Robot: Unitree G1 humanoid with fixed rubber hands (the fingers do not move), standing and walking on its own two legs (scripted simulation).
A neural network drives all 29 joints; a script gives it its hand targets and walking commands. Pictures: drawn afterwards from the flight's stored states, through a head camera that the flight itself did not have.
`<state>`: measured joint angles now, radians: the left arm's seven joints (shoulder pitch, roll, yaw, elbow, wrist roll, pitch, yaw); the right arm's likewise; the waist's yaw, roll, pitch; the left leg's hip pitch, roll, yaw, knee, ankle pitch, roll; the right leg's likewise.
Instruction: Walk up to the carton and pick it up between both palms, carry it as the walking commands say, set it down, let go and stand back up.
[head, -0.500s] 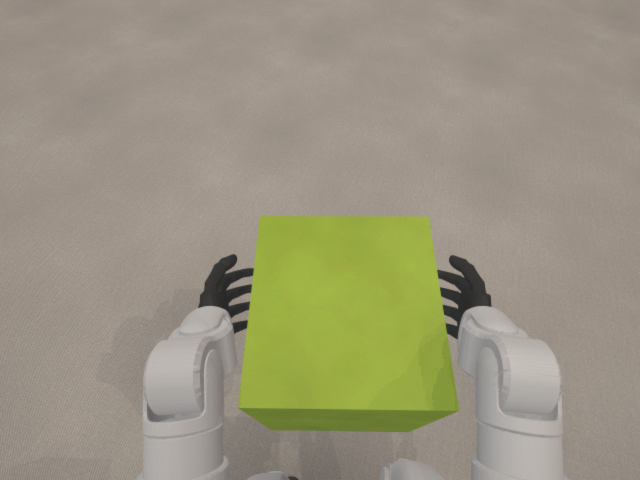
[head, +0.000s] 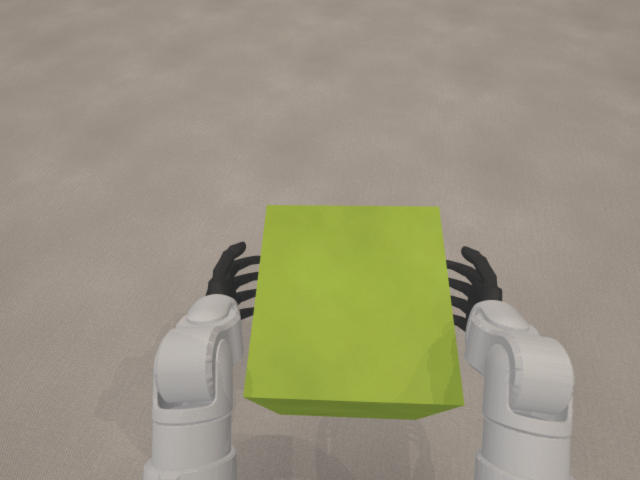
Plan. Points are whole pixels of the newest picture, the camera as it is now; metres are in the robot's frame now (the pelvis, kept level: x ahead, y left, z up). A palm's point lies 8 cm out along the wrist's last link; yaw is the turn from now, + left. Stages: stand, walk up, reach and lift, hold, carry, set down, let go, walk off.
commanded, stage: carry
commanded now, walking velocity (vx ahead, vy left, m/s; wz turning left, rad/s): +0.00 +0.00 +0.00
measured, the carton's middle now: (349, 324) +0.31 -0.02 +0.01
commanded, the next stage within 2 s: none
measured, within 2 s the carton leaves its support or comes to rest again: neither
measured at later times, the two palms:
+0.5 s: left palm (114, 376) +0.21 +0.22 +0.10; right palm (408, 401) +0.18 -0.07 +0.10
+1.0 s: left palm (100, 418) +0.18 +0.22 +0.09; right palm (408, 424) +0.16 -0.06 +0.10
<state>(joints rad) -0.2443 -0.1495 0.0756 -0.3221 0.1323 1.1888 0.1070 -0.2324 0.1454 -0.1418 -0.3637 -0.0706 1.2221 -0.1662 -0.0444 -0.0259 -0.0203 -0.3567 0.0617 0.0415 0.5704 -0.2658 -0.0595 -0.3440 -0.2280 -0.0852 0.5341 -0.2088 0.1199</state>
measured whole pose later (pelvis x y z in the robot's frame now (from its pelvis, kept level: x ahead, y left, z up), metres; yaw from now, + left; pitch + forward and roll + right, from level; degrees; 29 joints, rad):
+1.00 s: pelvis -0.11 +0.09 +0.00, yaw -2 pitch +0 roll -2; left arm -0.25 -0.15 0.09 -0.21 0.12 1.21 0.14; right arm -0.24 0.15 -0.15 -0.23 -0.13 1.23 -0.13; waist 0.00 0.00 -0.06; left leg -0.41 0.02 0.13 0.41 -0.02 0.05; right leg -0.32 0.00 -0.11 0.48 -0.18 -0.02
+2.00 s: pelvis -0.08 +0.05 +0.00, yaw -2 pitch +2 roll +0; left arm -0.25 -0.15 0.09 -0.16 0.16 1.11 0.12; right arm -0.22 0.14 -0.12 -0.16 -0.14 1.13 -0.14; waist -0.01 -0.01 -0.06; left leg -0.41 0.05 0.06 0.50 -0.12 0.00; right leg -0.28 0.00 -0.14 0.54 -0.29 -0.04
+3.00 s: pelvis -0.08 +0.04 +0.01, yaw -8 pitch -4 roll +0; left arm -0.26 -0.15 0.19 0.17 0.26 0.80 0.04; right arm -0.31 0.17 -0.17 0.26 -0.28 0.81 -0.07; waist 0.07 -0.02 0.06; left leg -0.24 0.02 0.00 0.46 -0.14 -0.01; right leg -0.15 0.04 -0.05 0.50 -0.27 -0.06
